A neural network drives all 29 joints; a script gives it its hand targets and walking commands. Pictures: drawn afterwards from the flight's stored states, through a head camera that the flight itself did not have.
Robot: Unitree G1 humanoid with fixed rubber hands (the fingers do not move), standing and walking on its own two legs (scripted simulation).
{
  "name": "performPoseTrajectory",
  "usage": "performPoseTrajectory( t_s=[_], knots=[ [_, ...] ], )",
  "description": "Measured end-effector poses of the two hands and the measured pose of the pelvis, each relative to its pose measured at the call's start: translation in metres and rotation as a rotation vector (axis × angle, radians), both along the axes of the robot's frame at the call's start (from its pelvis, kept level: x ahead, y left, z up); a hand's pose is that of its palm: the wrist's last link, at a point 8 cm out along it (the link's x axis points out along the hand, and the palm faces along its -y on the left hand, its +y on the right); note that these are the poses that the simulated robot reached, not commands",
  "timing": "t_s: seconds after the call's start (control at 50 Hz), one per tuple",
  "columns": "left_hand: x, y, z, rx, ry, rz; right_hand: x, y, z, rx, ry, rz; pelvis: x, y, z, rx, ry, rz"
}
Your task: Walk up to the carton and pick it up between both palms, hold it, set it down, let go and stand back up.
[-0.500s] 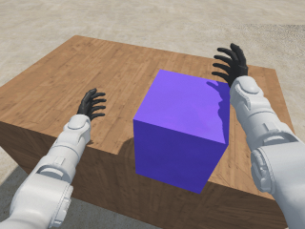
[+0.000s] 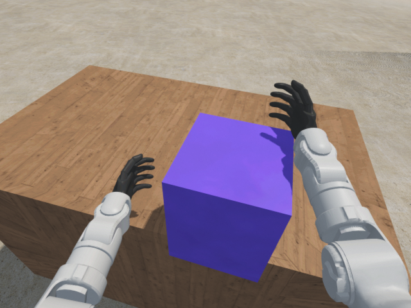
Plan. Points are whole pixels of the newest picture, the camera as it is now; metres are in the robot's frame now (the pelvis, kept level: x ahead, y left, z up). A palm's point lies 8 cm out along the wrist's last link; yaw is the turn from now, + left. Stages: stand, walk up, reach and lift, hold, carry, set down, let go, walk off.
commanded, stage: let go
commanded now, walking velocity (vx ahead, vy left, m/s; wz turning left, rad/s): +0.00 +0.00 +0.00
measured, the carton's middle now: (228, 196) +0.37 -0.01 +0.05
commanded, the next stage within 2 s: stand in 0.46 s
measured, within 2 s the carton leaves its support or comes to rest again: rests again in 1.10 s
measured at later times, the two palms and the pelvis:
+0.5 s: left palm (125, 229) +0.29 +0.19 +0.01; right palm (303, 127) +0.42 -0.13 +0.21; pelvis +0.02 -0.02 +0.00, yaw +1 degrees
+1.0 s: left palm out of the picture +0.14 +0.26 -0.11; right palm (375, 302) +0.20 -0.29 -0.01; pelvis +0.01 +0.01 -0.02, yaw -6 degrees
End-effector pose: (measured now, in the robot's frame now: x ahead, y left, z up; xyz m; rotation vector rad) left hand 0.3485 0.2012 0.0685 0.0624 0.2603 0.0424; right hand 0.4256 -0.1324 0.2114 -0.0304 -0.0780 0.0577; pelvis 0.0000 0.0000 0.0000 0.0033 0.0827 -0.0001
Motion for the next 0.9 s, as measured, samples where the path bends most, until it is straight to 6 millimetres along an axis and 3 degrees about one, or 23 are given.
performPoseTrajectory(
  t_s=[0.14, 0.34, 0.5, 0.56, 0.58, 0.64, 0.68, 0.72, 0.76, 0.8, 0.82, 0.84, 0.9],
  knots=[
    [-0.009, -0.005, -0.007, 0.028, 0.03, 0.002, -0.004, 0.001, 0.002, -0.001, -0.021, -0.003, 0.007, -0.007, -0.001, 0.002, -0.02, 0.004],
    [-0.035, -0.006, -0.037, 0.065, 0.147, 0.036, -0.004, 0.002, 0.0, -0.04, -0.017, 0.022, 0.019, -0.014, -0.002, 0.005, -0.045, 0.017],
    [-0.054, -0.007, -0.056, 0.069, 0.132, 0.044, -0.009, -0.001, 0.0, -0.099, -0.074, 0.06, 0.021, -0.019, -0.002, 0.003, -0.033, 0.009],
    [-0.082, -0.003, -0.083, 0.049, 0.144, 0.049, -0.022, -0.019, -0.002, -0.153, -0.18, 0.016, 0.018, -0.016, -0.002, -0.004, -0.005, -0.01],
    [-0.088, -0.001, -0.086, 0.048, 0.127, 0.049, -0.027, -0.029, -0.005, -0.168, -0.203, -0.013, 0.017, -0.015, -0.003, -0.006, 0.004, -0.013],
    [-0.118, 0.011, -0.119, 0.076, 0.249, 0.033, -0.048, -0.067, -0.017, -0.206, -0.233, -0.132, 0.013, -0.012, -0.007, -0.008, 0.029, -0.031],
    [-0.142, 0.02, -0.141, 0.1, 0.351, 0.018, -0.069, -0.099, -0.034, -0.222, -0.214, -0.231, 0.011, -0.01, -0.011, -0.012, 0.038, -0.043],
    [-0.165, 0.027, -0.159, 0.117, 0.442, 0.005, -0.096, -0.13, -0.073, -0.267, -0.083, -0.309, 0.008, -0.009, -0.014, -0.016, 0.042, -0.052],
    [-0.187, 0.034, -0.172, 0.125, 0.521, 0.001, -0.134, -0.152, -0.146, -0.318, 0.196, -0.336, 0.005, -0.008, -0.016, -0.019, 0.045, -0.057],
    [-0.205, 0.038, -0.181, 0.14, 0.592, -0.004, -0.193, -0.161, -0.225, -0.318, 0.509, -0.342, 0.002, -0.007, -0.018, -0.021, 0.049, -0.064],
    [-0.213, 0.039, -0.183, 0.156, 0.63, -0.016, -0.21, -0.16, -0.234, -0.283, 0.489, -0.362, 0.0, -0.005, -0.019, -0.021, 0.049, -0.07],
    [-0.221, 0.039, -0.183, 0.178, 0.665, -0.03, -0.216, -0.159, -0.23, -0.259, 0.427, -0.381, -0.001, -0.004, -0.02, -0.02, 0.049, -0.079],
    [-0.228, 0.047, -0.182, 0.223, 0.699, -0.022, -0.222, -0.157, -0.226, -0.262, 0.388, -0.381, 0.001, 0.0, -0.021, -0.018, 0.052, -0.089]
  ],
)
